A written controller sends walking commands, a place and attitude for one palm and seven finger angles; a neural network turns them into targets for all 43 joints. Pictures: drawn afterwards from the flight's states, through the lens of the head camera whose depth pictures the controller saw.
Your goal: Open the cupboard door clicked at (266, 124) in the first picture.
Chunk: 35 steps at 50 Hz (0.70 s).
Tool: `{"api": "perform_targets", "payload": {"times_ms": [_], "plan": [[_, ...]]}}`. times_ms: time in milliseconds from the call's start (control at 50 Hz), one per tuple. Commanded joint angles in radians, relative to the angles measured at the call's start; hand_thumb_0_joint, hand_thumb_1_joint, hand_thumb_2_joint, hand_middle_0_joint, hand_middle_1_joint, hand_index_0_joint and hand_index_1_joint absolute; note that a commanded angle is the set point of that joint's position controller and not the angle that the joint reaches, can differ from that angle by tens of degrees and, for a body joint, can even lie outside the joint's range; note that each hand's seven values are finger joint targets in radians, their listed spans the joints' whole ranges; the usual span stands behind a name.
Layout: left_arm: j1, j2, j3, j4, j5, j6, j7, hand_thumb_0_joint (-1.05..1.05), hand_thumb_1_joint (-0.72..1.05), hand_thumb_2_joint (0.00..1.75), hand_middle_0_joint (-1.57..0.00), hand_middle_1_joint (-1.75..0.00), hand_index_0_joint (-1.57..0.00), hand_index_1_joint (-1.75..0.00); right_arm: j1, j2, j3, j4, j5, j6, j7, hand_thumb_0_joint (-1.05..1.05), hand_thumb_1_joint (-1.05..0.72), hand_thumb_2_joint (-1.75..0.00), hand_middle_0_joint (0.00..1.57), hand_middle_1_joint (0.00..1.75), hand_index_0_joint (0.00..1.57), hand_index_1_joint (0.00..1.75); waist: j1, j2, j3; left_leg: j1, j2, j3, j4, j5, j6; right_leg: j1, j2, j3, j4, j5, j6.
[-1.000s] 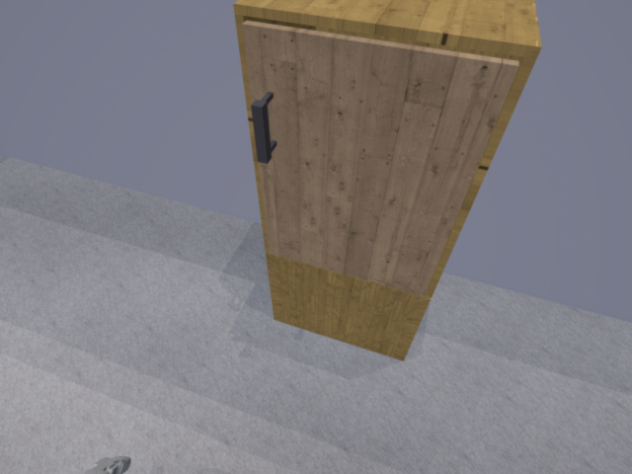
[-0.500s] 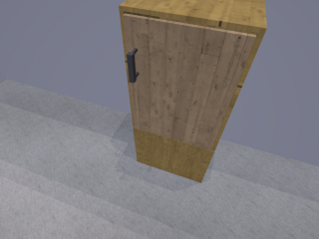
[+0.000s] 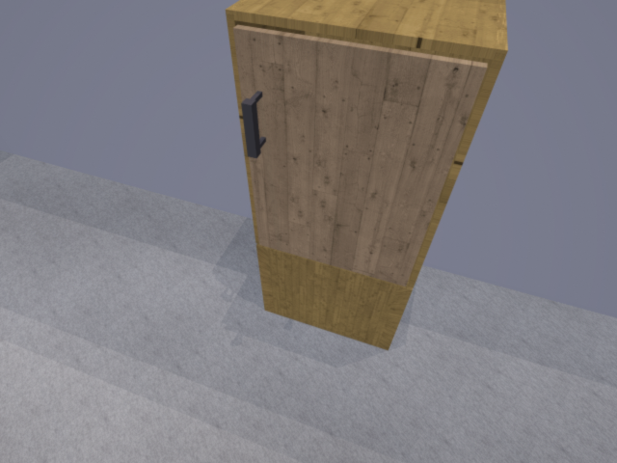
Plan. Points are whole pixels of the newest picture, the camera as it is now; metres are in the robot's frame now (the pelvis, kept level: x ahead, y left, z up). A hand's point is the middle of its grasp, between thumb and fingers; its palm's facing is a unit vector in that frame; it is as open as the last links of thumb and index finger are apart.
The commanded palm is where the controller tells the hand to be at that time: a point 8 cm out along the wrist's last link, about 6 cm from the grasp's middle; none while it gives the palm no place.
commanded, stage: look at it before walking up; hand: left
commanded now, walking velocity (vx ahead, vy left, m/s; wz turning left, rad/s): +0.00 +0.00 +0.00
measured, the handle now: (255, 124) +0.71 +0.15 +0.06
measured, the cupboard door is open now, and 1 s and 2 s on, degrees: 0 0 0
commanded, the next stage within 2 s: turn to face it in 0.44 s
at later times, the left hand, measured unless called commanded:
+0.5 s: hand out of the picture +0.05 +0.22 -0.17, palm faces -0.01 -0.96 -0.28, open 7.4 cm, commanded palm none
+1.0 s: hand out of the picture +0.07 +0.18 -0.18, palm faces -0.10 -0.97 -0.22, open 7.4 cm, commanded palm none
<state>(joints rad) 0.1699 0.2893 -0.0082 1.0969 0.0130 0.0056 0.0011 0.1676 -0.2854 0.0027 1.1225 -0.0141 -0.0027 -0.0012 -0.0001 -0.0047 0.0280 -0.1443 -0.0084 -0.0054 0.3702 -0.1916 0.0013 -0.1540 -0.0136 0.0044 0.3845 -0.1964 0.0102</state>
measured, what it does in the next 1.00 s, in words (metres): stands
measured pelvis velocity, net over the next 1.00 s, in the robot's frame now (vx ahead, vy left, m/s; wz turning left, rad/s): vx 0.00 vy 0.00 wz -0.12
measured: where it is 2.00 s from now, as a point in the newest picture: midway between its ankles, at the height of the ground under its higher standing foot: outside the picture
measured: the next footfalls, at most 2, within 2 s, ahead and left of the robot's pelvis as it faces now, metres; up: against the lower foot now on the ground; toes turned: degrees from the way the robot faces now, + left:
right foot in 1.42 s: -0.01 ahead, -0.11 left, +0.00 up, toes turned -19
left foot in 1.80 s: +0.19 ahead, +0.14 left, +0.00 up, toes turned -8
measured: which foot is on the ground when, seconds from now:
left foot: down 0.00-1.00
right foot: down 0.00-1.00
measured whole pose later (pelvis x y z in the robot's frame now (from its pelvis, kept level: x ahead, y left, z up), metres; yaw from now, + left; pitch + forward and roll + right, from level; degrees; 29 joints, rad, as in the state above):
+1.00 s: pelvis +0.00 +0.00 -0.02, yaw -7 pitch +0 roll +0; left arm 0.21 0.20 0.04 1.00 0.02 0.05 0.00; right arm 0.19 -0.22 -0.04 1.03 -0.01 0.03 -0.03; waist 0.00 0.02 0.07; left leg -0.27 0.05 0.07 0.61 -0.35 -0.02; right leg -0.31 0.06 0.10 0.57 -0.27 -0.01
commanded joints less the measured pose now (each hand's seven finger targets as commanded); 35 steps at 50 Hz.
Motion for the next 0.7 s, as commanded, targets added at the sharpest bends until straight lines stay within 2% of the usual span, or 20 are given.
{"api": "perform_targets", "payload": {"times_ms": [0, 120, 180, 240, 280, 340, 520, 560, 600, 680], "plan": [[-0.016, 0.173, 0.039, -0.058, 0.0, -0.024, 0.017, 0.0, 0.9, 0.9, -0.2, -0.3, -0.2, -0.3, -0.013, -0.181, -0.033, -0.053, 0.002, -0.028, -0.014, 0.0, -0.9, -0.9, 0.2, 0.3, 0.2, 0.3, 0.0, 0.004, -0.024, -0.022, 0.114, -0.092, -0.075, 0.047, 0.017, -0.007, -0.101, 0.094, -0.074, 0.019, -0.027], [-0.014, 0.166, 0.038, -0.055, -0.001, -0.025, 0.017, 0.0, 0.9, 0.9, -0.2, -0.3, -0.2, -0.3, -0.009, -0.173, -0.031, -0.049, 0.002, -0.027, -0.016, 0.0, -0.9, -0.9, 0.2, 0.3, 0.2, 0.3, -0.001, 0.002, -0.016, -0.022, 0.113, -0.089, -0.072, 0.058, 0.015, -0.008, -0.098, 0.092, -0.072, 0.035, -0.027], [-0.004, 0.165, 0.04, -0.052, 0.0, -0.027, 0.017, 0.0, 0.9, 0.9, -0.2, -0.3, -0.2, -0.3, -0.007, -0.17, -0.032, -0.05, 0.004, -0.028, -0.017, 0.0, -0.9, -0.9, 0.2, 0.3, 0.2, 0.3, 0.002, -0.005, -0.032, -0.014, 0.115, -0.089, -0.068, 0.078, 0.016, 0.005, -0.101, 0.09, -0.072, 0.056, -0.028], [-0.005, 0.159, 0.038, -0.05, 0.0, -0.025, 0.018, 0.0, 0.9, 0.9, -0.2, -0.3, -0.2, -0.3, -0.009, -0.168, -0.031, -0.047, 0.003, -0.027, -0.017, 0.0, -0.9, -0.9, 0.2, 0.3, 0.2, 0.3, 0.002, 0.014, -0.014, -0.018, 0.114, -0.087, -0.074, 0.068, 0.015, -0.004, -0.1, 0.087, -0.071, 0.049, -0.026], [-0.001, 0.16, 0.038, -0.049, 0.0, -0.026, 0.018, 0.0, 0.9, 0.9, -0.2, -0.3, -0.2, -0.3, -0.006, -0.167, -0.031, -0.048, 0.004, -0.026, -0.017, 0.0, -0.9, -0.9, 0.2, 0.3, 0.2, 0.3, 0.002, -0.004, -0.015, -0.014, 0.113, -0.088, -0.069, 0.072, 0.015, -0.007, -0.099, 0.092, -0.074, 0.051, -0.028], [-0.001, 0.157, 0.038, -0.047, 0.0, -0.026, 0.018, 0.0, 0.9, 0.9, -0.2, -0.3, -0.2, -0.3, -0.008, -0.166, -0.031, -0.047, 0.002, -0.027, -0.017, 0.0, -0.9, -0.9, 0.2, 0.3, 0.2, 0.3, 0.0, 0.012, -0.018, -0.008, 0.114, -0.085, -0.069, 0.076, 0.015, -0.009, -0.1, 0.092, -0.073, 0.055, -0.028], [0.002, 0.153, 0.04, -0.045, 0.0, -0.027, 0.018, 0.0, 0.9, 0.9, -0.2, -0.3, -0.2, -0.3, -0.004, -0.164, -0.03, -0.045, 0.003, -0.029, -0.02, 0.0, -0.9, -0.9, 0.2, 0.3, 0.2, 0.3, 0.001, 0.008, -0.039, 0.006, 0.118, -0.085, -0.067, 0.126, 0.015, 0.015, -0.101, 0.085, -0.061, 0.111, -0.029], [0.009, 0.132, 0.039, -0.046, -0.001, -0.022, 0.019, 0.0, 0.9, 0.9, -0.2, -0.3, -0.2, -0.3, 0.006, -0.141, -0.028, -0.043, 0.001, -0.028, -0.023, 0.0, -0.9, -0.9, 0.2, 0.3, 0.2, 0.3, 0.0, 0.013, -0.051, 0.029, 0.124, -0.067, -0.051, 0.154, 0.01, 0.008, -0.098, 0.094, -0.048, 0.158, -0.03], [0.032, 0.089, 0.036, -0.041, -0.002, -0.008, 0.021, 0.0, 0.9, 0.9, -0.2, -0.3, -0.2, -0.3, 0.042, -0.085, -0.022, -0.041, 0.002, -0.018, -0.028, 0.0, -0.9, -0.9, 0.2, 0.3, 0.2, 0.3, -0.004, 0.005, -0.048, 0.026, 0.126, -0.041, -0.018, 0.17, 0.0, -0.012, -0.095, 0.104, -0.016, 0.215, -0.028], [0.04, 0.099, 0.053, -0.072, 0.002, 0.01, 0.018, 0.0, 0.9, 0.9, -0.2, -0.3, -0.2, -0.3, 0.053, -0.099, -0.039, -0.068, 0.003, -0.004, -0.035, 0.0, -0.9, -0.9, 0.2, 0.3, 0.2, 0.3, -0.004, 0.004, -0.032, 0.019, 0.147, -0.013, 0.021, 0.135, 0.002, -0.069, -0.077, 0.123, 0.044, 0.228, -0.035]]}}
